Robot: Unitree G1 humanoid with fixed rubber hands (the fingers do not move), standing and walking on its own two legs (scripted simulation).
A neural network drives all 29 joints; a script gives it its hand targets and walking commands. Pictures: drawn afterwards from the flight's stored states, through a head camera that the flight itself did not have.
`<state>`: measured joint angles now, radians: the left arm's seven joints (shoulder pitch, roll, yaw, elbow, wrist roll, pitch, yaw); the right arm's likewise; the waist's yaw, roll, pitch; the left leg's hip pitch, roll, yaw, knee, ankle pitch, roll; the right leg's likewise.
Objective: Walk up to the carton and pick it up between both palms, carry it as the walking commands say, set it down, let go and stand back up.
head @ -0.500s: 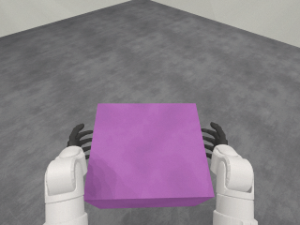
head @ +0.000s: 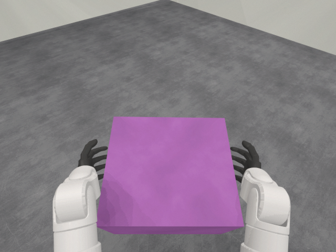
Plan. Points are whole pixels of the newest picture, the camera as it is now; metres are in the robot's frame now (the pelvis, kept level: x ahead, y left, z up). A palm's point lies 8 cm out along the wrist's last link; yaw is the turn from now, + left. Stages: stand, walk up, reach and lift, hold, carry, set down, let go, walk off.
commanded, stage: carry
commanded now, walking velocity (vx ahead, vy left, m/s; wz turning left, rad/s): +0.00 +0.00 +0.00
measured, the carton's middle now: (168, 176) +0.30 +0.00 +0.01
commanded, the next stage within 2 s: hold in 1.26 s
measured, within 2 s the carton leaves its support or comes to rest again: neither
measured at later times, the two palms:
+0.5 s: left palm (84, 175) +0.26 +0.18 +0.08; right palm (247, 178) +0.26 -0.17 +0.08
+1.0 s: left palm (83, 168) +0.28 +0.19 +0.08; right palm (242, 172) +0.27 -0.16 +0.08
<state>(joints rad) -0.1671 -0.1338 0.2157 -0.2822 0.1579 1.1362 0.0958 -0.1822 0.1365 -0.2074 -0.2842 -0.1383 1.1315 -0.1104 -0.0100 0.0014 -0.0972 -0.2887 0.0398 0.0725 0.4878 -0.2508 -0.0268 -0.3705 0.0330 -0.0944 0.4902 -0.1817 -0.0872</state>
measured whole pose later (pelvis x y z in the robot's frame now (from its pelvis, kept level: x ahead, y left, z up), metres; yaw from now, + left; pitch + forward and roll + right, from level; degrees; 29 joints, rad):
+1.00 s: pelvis +0.01 +0.02 +0.00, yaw -1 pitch +3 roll +1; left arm -0.18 -0.12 0.21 -0.22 0.17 1.11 0.08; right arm -0.17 0.13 -0.21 -0.25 -0.16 1.10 -0.09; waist -0.01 0.00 -0.10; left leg -0.28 0.02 0.09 0.51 -0.28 0.00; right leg -0.37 0.02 -0.07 0.51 -0.21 -0.06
